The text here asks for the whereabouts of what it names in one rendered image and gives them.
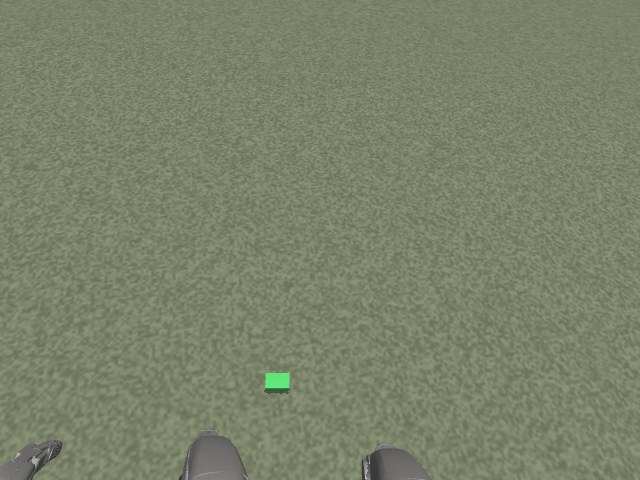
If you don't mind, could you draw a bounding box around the small box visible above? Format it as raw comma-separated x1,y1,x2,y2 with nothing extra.
265,373,290,391

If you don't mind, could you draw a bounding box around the left robot hand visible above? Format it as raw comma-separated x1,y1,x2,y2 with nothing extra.
0,440,63,480

